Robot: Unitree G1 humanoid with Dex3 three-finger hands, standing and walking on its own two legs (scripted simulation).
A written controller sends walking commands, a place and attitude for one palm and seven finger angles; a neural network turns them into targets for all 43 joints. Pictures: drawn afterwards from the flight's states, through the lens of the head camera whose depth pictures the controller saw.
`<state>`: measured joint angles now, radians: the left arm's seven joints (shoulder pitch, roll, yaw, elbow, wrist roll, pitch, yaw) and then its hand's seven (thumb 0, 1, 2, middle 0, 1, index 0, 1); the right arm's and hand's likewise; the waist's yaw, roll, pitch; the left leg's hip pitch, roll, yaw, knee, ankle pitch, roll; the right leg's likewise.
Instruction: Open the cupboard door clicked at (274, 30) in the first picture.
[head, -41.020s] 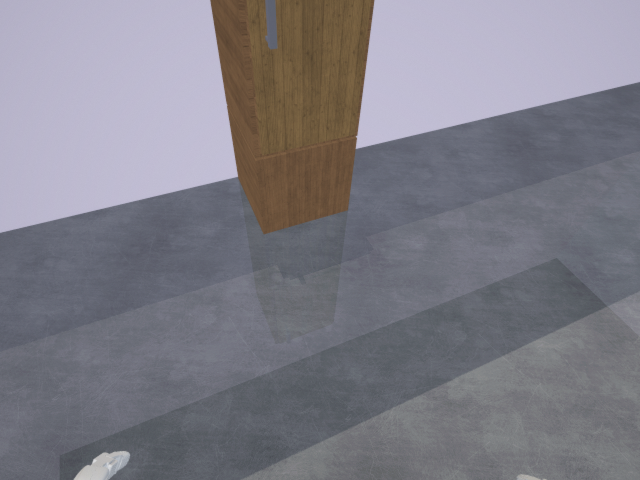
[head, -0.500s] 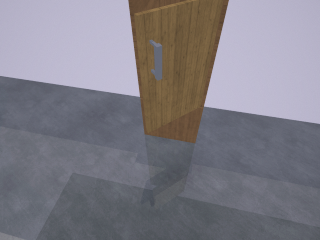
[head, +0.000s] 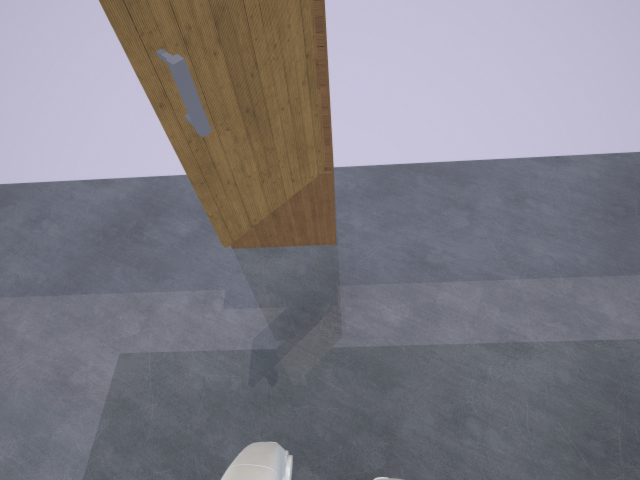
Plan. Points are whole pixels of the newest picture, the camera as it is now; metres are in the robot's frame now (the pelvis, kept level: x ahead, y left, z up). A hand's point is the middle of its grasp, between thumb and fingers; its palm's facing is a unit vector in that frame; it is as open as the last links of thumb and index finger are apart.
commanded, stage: walk to a spot facing it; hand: left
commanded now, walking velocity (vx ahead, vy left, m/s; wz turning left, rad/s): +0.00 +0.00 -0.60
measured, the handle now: (184, 94) +0.64 +0.28 +0.09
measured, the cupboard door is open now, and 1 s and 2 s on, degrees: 45 45 45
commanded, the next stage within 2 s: none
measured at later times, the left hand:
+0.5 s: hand out of the picture +0.11 +0.24 -0.17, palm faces -0.17 -0.95 -0.25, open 7.4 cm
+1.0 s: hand (261, 412) +0.22 +0.13 -0.18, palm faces -0.58 -0.78 -0.22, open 7.4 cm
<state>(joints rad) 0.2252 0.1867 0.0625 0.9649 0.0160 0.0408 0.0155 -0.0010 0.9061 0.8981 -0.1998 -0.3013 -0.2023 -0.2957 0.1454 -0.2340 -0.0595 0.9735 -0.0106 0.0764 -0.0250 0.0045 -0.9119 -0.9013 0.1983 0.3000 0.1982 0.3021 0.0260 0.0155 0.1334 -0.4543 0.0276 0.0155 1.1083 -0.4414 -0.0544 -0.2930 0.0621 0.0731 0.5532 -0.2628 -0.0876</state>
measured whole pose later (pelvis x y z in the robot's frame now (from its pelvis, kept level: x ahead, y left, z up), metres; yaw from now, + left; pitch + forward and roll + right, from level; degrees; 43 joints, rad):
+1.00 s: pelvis +0.02 +0.02 -0.01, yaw -37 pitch +1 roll +0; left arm 0.17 0.24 0.06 0.89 0.02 0.06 0.00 0.00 0.91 0.90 -0.20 -0.30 -0.20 -0.30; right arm 0.21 -0.25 -0.04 0.87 -0.01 0.03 -0.02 0.00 -0.91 -0.90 0.20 0.30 0.20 0.30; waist -0.02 -0.05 0.08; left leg -0.36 0.05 0.07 0.68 -0.40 -0.06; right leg -0.36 0.02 0.13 0.61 -0.27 0.02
